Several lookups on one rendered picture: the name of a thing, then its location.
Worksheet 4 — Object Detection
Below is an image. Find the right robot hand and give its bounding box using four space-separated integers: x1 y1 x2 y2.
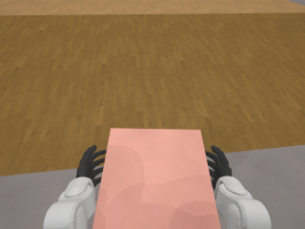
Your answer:
205 145 232 191

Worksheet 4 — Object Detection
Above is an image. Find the left robot forearm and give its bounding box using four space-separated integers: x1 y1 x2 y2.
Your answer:
42 177 96 229

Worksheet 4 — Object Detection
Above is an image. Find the right robot forearm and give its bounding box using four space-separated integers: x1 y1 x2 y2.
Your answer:
214 176 272 229

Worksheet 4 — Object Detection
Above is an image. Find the left robot hand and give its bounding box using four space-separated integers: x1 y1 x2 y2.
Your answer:
76 145 107 187

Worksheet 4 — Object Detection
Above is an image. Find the carton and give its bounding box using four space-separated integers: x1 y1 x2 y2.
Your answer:
92 128 221 229

